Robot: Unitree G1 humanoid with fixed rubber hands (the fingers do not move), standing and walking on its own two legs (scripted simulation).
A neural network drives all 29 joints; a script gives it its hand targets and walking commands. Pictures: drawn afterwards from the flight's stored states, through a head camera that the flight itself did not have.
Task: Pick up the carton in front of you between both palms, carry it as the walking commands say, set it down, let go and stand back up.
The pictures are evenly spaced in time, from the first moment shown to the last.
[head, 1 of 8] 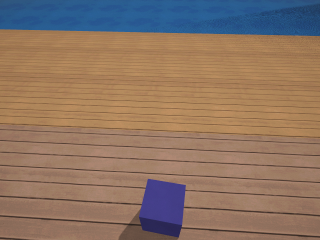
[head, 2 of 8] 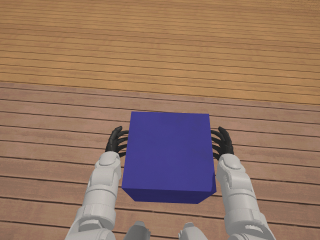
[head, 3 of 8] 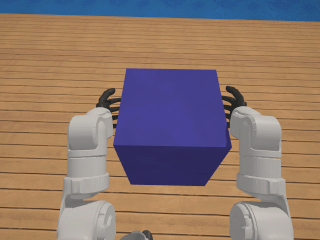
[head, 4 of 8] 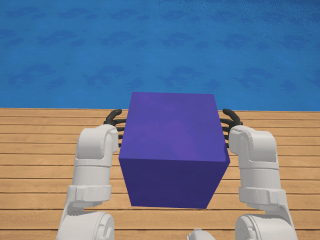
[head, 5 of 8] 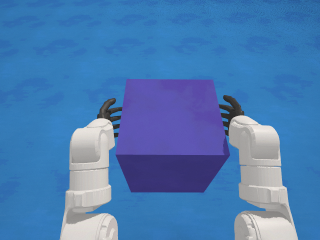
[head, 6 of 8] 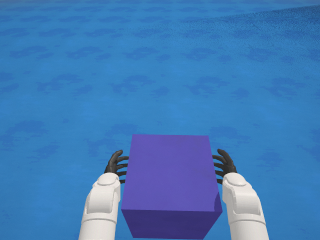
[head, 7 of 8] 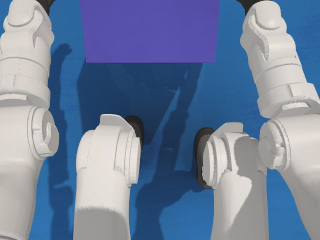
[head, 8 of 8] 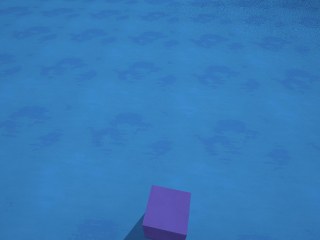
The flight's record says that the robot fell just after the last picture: no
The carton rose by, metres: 0.68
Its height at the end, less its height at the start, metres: -0.44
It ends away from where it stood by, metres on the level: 5.33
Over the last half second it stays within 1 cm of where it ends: yes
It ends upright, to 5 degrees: yes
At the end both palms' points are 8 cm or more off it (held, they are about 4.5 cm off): yes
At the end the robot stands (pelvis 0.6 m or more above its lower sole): yes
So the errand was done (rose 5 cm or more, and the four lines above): yes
